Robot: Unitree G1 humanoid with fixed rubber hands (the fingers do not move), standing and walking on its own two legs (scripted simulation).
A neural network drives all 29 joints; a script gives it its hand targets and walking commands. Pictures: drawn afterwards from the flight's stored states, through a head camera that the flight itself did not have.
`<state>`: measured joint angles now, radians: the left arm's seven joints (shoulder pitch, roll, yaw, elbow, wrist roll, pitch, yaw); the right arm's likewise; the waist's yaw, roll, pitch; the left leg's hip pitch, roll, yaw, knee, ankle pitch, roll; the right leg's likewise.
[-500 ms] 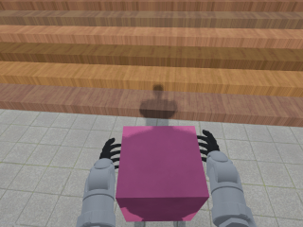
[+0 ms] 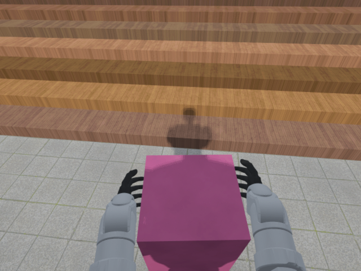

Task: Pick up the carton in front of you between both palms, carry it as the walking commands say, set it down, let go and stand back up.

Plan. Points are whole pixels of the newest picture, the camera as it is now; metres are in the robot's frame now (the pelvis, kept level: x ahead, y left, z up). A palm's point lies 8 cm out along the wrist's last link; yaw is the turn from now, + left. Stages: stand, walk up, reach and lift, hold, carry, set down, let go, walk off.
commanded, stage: reach and lift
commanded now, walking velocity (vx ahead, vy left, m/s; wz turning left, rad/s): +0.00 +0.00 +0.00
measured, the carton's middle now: (189, 216) +0.29 +0.00 -0.05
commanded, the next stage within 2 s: hold in 0.02 s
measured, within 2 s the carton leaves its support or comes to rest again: neither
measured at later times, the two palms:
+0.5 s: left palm (125, 201) +0.28 +0.15 +0.05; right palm (259, 194) +0.28 -0.15 +0.06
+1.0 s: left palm (126, 198) +0.28 +0.15 +0.05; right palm (258, 190) +0.29 -0.15 +0.06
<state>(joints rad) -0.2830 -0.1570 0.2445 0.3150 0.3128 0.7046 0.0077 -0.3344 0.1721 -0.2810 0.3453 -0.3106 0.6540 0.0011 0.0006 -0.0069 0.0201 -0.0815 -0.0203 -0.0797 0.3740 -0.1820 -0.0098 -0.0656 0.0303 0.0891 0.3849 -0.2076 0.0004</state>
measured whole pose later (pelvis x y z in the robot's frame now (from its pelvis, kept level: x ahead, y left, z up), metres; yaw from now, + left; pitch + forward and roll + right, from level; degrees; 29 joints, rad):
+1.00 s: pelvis +0.00 +0.00 +0.00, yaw +0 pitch -8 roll +0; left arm -0.27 -0.15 0.21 0.25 0.30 0.78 0.01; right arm -0.31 0.16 -0.25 0.27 -0.31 0.74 0.01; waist -0.01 -0.01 0.02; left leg -0.03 -0.02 -0.07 0.34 -0.17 -0.01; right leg -0.02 0.03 0.10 0.36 -0.19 0.00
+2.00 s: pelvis +0.28 +0.00 +0.00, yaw -4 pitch +4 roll -1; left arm 0.03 -0.13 0.07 -0.44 0.01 1.14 0.20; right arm 0.06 0.13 -0.04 -0.47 0.01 1.15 -0.20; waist -0.04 0.02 -0.18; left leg -0.12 0.01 0.24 0.27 -0.23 0.06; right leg -0.62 -0.11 -0.11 0.83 -0.20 -0.01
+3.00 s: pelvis +0.91 -0.03 +0.00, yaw -3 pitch +4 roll -1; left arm -0.42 -0.14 0.24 -0.29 0.03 1.07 0.25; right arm -0.43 0.13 -0.23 -0.27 0.04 1.05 -0.19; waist -0.07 -0.01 -0.01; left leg -0.30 0.01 0.22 0.44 -0.23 0.10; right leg -0.67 -0.08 -0.05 1.11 -0.25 -0.07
